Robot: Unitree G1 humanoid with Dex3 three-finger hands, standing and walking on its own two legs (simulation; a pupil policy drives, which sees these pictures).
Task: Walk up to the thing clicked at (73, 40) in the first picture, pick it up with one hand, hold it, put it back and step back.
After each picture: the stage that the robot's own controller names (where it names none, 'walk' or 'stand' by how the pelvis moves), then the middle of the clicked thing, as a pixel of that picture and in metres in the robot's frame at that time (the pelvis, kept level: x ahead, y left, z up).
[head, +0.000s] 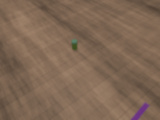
stand; (74, 44) +1.40 +0.12 -0.72
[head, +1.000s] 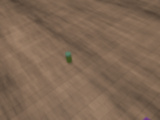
walk; (68, 57) +1.26 +0.28 -0.70
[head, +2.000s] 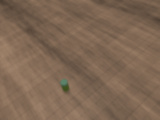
walk; (64, 85) +0.81 +0.27 -0.71
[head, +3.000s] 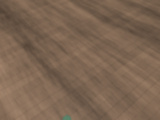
walk; out of the picture +0.50 +0.15 -0.70
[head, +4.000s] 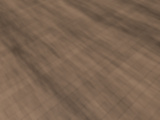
stand; out of the picture +0.40 +0.18 -0.71
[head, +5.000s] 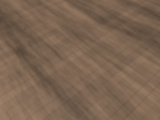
stand; out of the picture +0.39 +0.17 -0.72
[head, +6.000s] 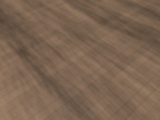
stand; out of the picture +0.40 +0.16 -0.73
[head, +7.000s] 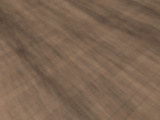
stand; out of the picture +0.39 +0.17 -0.73
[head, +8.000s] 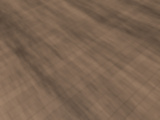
stand; out of the picture +0.38 +0.17 -0.73
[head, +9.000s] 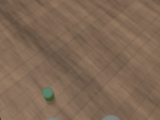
go down; (48, 94) +0.43 +0.18 -0.55
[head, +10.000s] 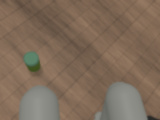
go down; (32, 62) +0.48 +0.21 -0.32
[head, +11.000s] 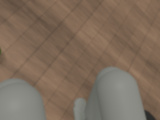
close in; out of the picture +0.46 +0.24 -0.24
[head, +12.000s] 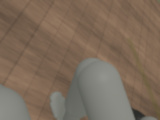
close; out of the picture +0.46 +0.27 -0.22
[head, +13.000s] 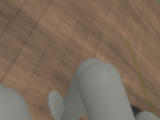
lift; out of the picture +0.45 +0.27 -0.23
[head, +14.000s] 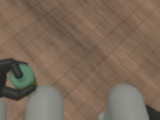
lift; (25, 81) +0.33 +0.21 -0.08
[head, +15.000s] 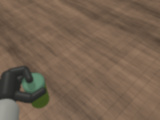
hold; (36, 91) +0.33 +0.17 +0.04
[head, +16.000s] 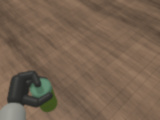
hold; (44, 96) +0.32 +0.15 -0.01
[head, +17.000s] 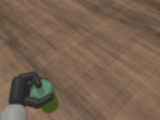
hold; (46, 97) +0.32 +0.15 -0.01
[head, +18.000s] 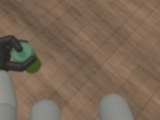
crouch; (27, 59) +0.44 +0.18 -0.09
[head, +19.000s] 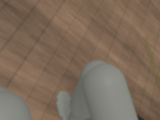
lower; out of the picture +0.41 +0.23 -0.23
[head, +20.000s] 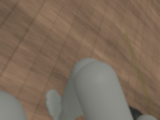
lower; out of the picture +0.38 +0.18 -0.26
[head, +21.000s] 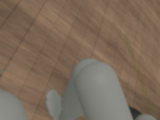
lower; out of the picture +0.40 +0.15 -0.26
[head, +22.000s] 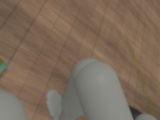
lower; out of the picture +0.42 +0.14 -0.26
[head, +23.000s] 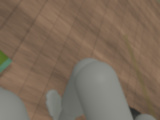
loosen; out of the picture +0.43 +0.12 -0.26
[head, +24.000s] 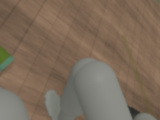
withdraw; out of the picture +0.44 +0.11 -0.26
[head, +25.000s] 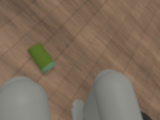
stand; (41, 57) +0.45 +0.07 -0.28
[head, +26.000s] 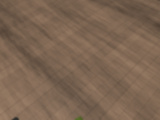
stand; out of the picture +0.37 -0.01 -0.64
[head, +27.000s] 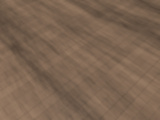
stand; out of the picture +0.36 +0.00 -0.69
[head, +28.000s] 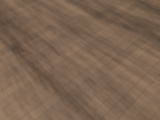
stand; out of the picture +0.36 -0.01 -0.69
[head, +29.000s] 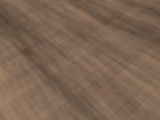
stand; out of the picture +0.38 -0.01 -0.75
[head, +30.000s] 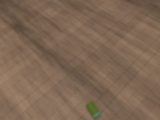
walk; (93, 109) +0.45 -0.04 -0.72
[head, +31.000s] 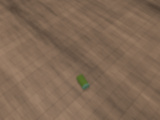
walk; (82, 81) +0.68 -0.03 -0.72
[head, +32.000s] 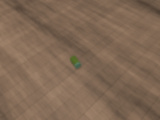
stand; (75, 61) +1.00 +0.10 -0.72
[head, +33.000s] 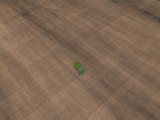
stand; (78, 67) +1.01 +0.05 -0.74
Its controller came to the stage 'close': yes
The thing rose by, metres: 0.70
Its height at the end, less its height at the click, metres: -0.02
